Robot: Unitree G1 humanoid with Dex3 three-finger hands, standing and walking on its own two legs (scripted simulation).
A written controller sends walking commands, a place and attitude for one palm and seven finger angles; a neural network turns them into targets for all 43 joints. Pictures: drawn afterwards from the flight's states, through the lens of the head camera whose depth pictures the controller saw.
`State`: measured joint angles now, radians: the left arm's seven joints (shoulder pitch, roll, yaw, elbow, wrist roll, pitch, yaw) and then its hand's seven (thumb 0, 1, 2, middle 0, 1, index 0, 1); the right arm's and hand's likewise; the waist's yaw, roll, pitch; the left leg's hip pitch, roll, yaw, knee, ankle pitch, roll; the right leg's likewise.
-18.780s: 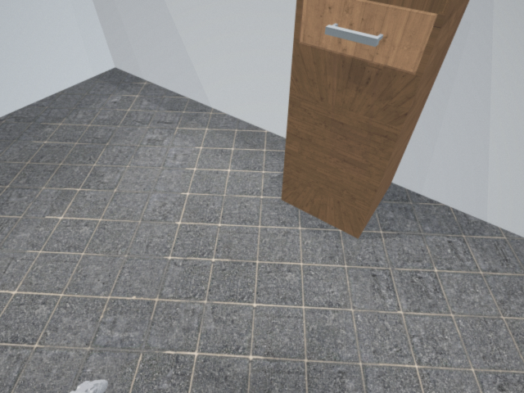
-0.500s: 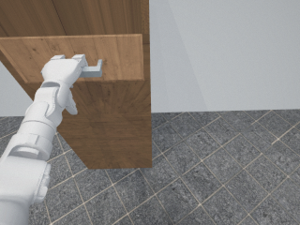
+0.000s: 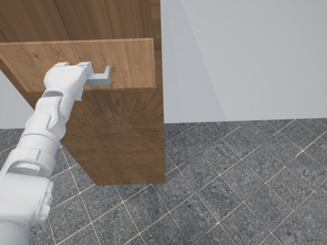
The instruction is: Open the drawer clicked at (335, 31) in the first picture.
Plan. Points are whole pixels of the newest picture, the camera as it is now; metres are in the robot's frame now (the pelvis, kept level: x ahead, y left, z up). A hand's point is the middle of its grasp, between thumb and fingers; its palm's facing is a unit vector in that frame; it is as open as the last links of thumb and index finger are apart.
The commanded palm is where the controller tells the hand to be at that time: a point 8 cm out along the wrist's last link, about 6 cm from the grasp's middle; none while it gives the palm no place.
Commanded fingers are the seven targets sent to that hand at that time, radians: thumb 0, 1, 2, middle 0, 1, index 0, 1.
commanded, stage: close the thumb around the handle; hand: left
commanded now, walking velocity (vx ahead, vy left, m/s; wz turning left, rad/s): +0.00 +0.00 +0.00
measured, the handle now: (79, 75) +0.52 +0.22 +0.13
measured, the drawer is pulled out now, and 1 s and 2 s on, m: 0.00 0.09 0.20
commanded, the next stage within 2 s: pull the drawer open in 0.02 s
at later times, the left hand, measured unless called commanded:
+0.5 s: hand (74, 103) +0.44 +0.22 +0.11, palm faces +0.02 -0.05 -1.00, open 5.5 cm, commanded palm +0.39 +0.23 +0.16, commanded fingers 0.00 0.90 0.90 -0.40 -1.35 -0.40 -1.35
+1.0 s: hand (68, 122) +0.38 +0.22 +0.11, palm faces +0.02 -0.08 -1.00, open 5.5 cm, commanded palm +0.33 +0.23 +0.16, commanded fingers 0.00 0.90 0.90 -0.40 -1.35 -0.40 -1.35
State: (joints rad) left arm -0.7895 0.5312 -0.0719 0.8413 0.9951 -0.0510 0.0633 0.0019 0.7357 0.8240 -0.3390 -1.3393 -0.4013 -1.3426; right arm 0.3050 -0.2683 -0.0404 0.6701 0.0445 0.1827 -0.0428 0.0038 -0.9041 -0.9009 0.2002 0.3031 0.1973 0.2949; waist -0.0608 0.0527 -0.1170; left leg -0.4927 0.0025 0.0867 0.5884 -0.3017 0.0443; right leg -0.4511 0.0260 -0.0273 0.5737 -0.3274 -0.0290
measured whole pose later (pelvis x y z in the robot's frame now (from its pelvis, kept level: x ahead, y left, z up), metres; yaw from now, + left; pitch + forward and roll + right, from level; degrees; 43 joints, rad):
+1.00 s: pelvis +0.02 -0.01 +0.01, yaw +0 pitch +7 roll +0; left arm -0.28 0.49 -0.08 0.18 0.91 0.09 0.00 0.02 0.76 0.80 -0.27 -1.35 -0.40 -1.35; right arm 0.14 -0.26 0.00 0.61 0.04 0.18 -0.02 0.01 -0.90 -0.90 0.20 0.30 0.20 0.29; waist 0.02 0.07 -0.09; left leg -0.33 -0.01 0.08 0.51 -0.30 0.03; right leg -0.29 0.02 -0.03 0.51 -0.34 -0.03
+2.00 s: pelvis +0.00 -0.01 +0.01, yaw +0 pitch +2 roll +1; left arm 0.14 0.48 -0.03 -0.20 0.88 0.09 0.03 0.03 0.75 0.79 -0.27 -1.35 -0.42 -1.35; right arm 0.09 -0.26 0.02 0.62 0.02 0.13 -0.01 0.01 -0.90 -0.90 0.20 0.30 0.20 0.29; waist 0.06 0.10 -0.05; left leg -0.26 -0.01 0.07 0.50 -0.28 0.03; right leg -0.23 0.02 -0.03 0.52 -0.32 -0.04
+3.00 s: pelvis -0.01 -0.01 +0.00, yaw -1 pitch +2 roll +0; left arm 0.65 0.51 0.04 -0.55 0.84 0.07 0.15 0.02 0.73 0.77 -0.28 -1.35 -0.41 -1.34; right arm 0.12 -0.28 0.04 0.54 0.02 0.12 0.01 0.01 -0.90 -0.90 0.20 0.30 0.20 0.29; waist 0.07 0.11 -0.07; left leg -0.28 0.01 0.08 0.56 -0.31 0.02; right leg -0.24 0.04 -0.02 0.55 -0.33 -0.04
